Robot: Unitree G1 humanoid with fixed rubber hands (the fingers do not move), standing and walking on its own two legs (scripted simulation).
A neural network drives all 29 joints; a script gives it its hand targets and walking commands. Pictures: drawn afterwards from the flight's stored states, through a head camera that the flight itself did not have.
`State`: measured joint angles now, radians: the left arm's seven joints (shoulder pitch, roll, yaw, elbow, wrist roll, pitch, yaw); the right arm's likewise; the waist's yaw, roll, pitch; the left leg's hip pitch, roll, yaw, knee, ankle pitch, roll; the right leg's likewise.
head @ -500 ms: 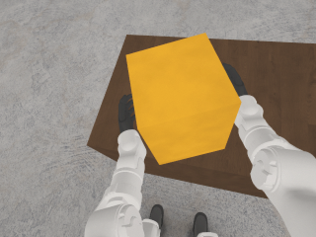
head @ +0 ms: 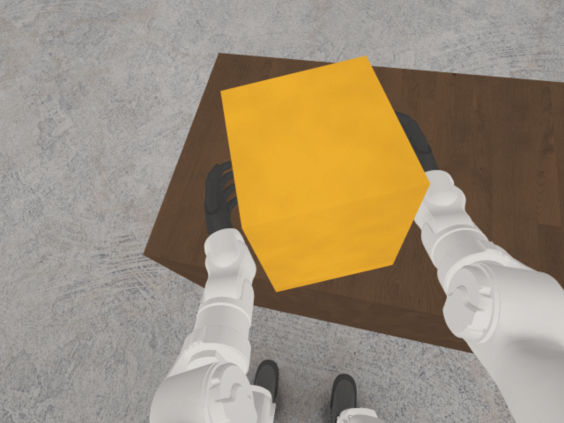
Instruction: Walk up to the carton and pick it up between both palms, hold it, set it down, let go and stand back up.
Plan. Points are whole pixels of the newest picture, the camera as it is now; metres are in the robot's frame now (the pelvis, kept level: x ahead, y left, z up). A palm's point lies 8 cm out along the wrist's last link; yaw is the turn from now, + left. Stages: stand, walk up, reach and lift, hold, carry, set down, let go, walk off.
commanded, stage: set down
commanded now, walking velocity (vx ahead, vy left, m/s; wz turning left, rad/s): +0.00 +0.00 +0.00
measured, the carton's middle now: (316, 187) +0.44 +0.06 -0.04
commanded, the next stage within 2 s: none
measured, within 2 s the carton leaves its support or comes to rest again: rests again in 0.80 s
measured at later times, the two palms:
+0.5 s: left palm (220, 210) +0.37 +0.19 -0.02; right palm (417, 153) +0.50 -0.08 -0.02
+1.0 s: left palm (202, 218) +0.35 +0.21 -0.01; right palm (435, 175) +0.48 -0.11 -0.03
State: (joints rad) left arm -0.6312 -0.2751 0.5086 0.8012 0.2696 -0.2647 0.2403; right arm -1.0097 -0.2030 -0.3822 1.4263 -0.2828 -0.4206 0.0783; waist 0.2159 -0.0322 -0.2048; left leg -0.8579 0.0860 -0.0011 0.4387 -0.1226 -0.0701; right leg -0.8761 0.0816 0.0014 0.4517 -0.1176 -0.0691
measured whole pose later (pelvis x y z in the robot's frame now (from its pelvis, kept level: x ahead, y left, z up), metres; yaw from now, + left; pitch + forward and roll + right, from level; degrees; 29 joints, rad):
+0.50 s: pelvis +0.00 +0.02 -0.01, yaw -2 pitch +34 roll -1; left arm -0.67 -0.26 0.42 0.75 0.15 -0.12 0.29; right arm -1.08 -0.26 -0.18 1.37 -0.05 -0.28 0.07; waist 0.25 0.02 -0.24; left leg -0.96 0.10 0.01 0.53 -0.16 -0.06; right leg -0.94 0.09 0.02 0.46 -0.10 -0.05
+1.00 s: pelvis -0.01 +0.01 -0.01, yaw -1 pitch +32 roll -1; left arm -0.56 -0.17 0.23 0.54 0.01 -0.01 0.30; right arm -0.88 -0.36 0.06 1.15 0.19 -0.26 0.09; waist 0.27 0.03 -0.21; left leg -0.95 0.11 -0.02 0.54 -0.15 -0.07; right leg -0.93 0.10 -0.01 0.47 -0.10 -0.07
